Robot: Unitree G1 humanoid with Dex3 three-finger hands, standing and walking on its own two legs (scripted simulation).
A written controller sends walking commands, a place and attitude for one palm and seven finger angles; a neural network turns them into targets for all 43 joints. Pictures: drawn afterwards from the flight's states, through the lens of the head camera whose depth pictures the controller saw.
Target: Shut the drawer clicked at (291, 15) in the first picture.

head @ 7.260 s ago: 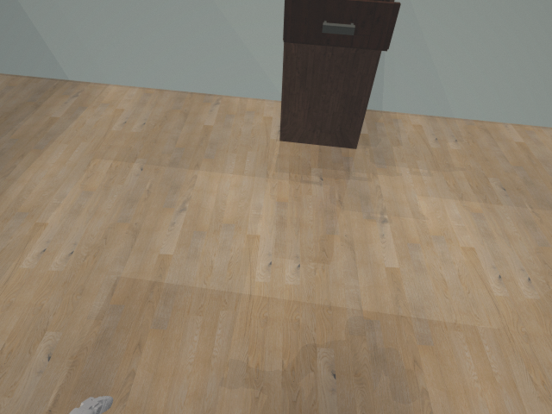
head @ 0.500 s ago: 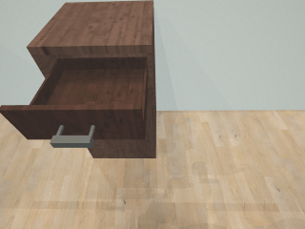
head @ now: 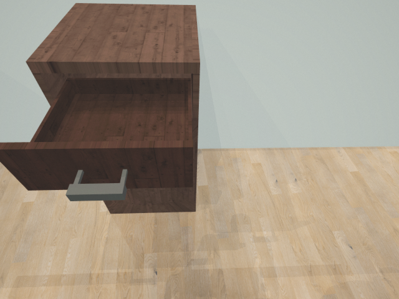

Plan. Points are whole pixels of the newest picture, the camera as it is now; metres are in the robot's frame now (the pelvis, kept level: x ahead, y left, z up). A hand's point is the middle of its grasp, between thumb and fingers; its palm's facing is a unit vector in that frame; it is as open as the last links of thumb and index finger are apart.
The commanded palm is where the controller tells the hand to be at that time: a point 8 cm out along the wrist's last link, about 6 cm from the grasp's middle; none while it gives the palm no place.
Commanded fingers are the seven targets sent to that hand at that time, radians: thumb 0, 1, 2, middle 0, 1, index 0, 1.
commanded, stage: look again from close up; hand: left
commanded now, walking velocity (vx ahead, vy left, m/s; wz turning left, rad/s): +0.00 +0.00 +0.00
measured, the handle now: (100, 182) +0.34 +0.25 +0.01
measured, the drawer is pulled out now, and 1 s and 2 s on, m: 0.28 0.28 0.28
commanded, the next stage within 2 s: shuffle to correct the standing spot in 0.48 s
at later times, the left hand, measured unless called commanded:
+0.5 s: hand out of the picture -0.01 +0.17 -0.18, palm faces +0.02 -0.98 -0.21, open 7.4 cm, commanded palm none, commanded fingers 0.00 0.90 0.90 -0.20 -0.30 -0.20 -0.30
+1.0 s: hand out of the picture -0.01 +0.18 -0.18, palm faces +0.08 -0.98 -0.19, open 7.4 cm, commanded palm none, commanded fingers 0.00 0.90 0.90 -0.20 -0.30 -0.20 -0.30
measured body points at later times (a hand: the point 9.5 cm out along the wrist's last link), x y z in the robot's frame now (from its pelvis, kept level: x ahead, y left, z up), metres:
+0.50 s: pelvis -0.03 -0.01 -0.01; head -0.03 -0.01 +0.44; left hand -0.01 +0.22 -0.16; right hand -0.02 -0.23 -0.16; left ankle -0.02 +0.12 -0.74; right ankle -0.01 -0.15 -0.74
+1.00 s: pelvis +0.01 +0.00 -0.01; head +0.02 +0.01 +0.44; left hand -0.01 +0.24 -0.16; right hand -0.02 -0.22 -0.16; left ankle -0.02 +0.12 -0.74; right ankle +0.00 -0.11 -0.72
